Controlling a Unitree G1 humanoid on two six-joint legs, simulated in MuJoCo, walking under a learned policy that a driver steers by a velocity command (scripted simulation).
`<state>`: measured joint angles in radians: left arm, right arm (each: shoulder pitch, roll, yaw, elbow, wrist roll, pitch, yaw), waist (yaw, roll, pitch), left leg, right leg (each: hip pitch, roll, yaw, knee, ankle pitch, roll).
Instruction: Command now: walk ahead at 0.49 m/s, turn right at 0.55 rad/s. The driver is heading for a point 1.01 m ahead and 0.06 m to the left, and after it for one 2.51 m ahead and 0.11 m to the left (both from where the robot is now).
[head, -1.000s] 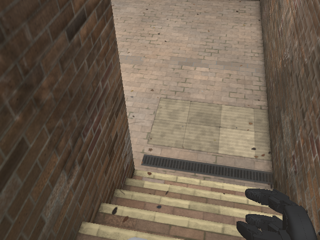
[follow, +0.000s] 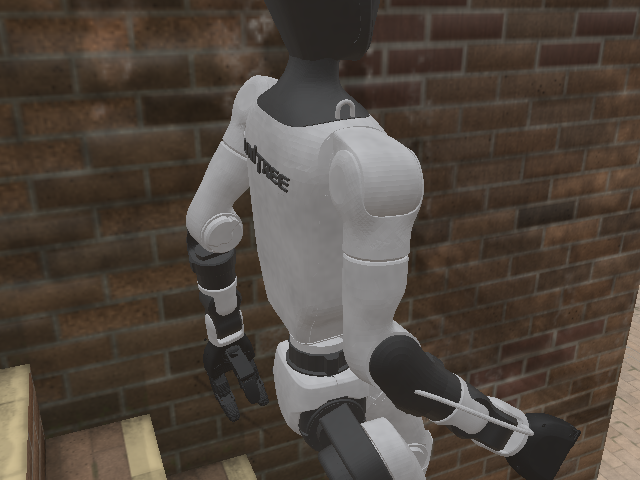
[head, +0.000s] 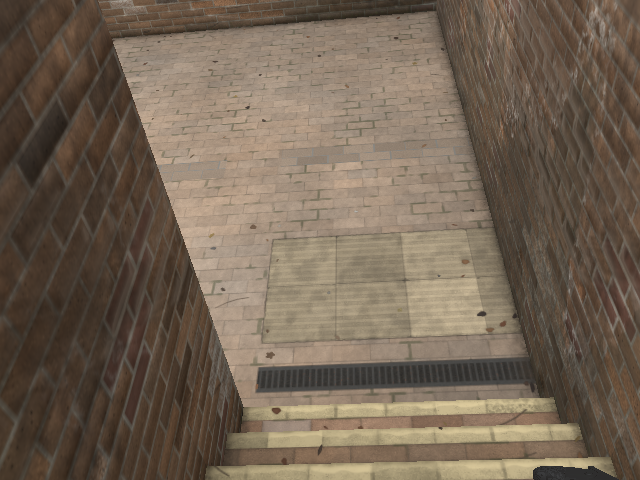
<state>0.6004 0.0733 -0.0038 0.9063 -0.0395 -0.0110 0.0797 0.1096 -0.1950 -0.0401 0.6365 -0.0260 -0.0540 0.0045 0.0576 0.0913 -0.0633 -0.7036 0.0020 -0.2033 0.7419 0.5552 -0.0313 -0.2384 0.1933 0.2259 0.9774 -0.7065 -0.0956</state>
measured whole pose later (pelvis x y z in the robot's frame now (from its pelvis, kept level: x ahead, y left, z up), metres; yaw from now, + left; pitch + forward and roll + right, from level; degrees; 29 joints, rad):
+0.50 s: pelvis +0.23 +0.00 -0.22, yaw -10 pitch +0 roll +3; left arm 0.15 0.18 0.04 0.72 0.00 0.02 -0.04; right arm 0.65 -0.11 0.02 1.02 0.03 -0.05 -0.08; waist -0.08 -0.06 -0.05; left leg -0.23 -0.06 0.01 0.99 -0.75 0.02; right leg -0.70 -0.05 0.19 0.70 0.54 0.00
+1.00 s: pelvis +0.46 -0.07 -0.41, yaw +4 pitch -1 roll -2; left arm 0.56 0.12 -0.01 1.06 0.00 -0.07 0.07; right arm 0.23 -0.23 -0.07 0.76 0.00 0.01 0.02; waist 0.03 0.05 -0.04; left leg -0.80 0.01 -0.22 0.87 0.57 0.04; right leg -0.24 -0.03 -0.16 0.96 -0.70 0.00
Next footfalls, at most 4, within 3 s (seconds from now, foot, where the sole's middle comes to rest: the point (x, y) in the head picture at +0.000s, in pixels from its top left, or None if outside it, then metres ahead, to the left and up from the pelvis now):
0.12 left None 0.17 0.14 -0.91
0.62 right None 0.40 -0.18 -1.12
1.16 left None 0.63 0.08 -1.32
1.62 right None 0.88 -0.11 -1.53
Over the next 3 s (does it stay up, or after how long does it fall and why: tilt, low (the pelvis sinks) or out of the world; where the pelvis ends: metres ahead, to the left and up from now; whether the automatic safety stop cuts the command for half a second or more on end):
stays up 1.45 0.19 -1.24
